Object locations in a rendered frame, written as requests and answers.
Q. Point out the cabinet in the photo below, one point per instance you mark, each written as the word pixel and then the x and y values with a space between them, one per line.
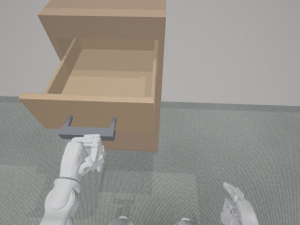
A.
pixel 64 20

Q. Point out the drawer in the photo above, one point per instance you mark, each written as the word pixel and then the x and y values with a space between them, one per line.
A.
pixel 98 79

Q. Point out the handle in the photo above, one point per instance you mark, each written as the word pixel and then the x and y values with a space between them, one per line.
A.
pixel 106 133

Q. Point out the robot left forearm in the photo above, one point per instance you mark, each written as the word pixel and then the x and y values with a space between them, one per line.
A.
pixel 62 202

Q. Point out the left robot hand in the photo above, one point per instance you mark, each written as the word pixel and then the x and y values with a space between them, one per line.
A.
pixel 88 148

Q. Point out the right robot hand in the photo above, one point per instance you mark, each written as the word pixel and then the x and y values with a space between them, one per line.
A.
pixel 242 211

